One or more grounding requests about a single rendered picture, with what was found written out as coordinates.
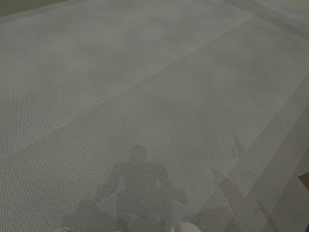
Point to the cupboard door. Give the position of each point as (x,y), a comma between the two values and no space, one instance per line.
(305,180)

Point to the right robot thigh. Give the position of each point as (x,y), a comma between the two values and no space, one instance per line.
(184,226)

